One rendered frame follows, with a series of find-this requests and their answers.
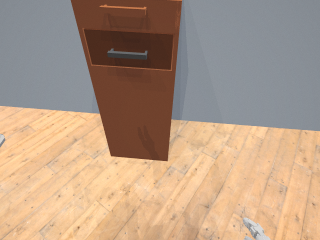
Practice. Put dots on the cabinet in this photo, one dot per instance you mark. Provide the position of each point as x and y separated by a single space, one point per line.
135 104

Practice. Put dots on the robot right hand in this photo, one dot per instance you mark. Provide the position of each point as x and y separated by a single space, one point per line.
255 229

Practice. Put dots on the drawer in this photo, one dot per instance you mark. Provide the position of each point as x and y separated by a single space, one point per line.
159 47

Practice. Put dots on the handle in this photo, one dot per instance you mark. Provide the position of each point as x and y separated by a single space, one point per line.
122 10
127 55

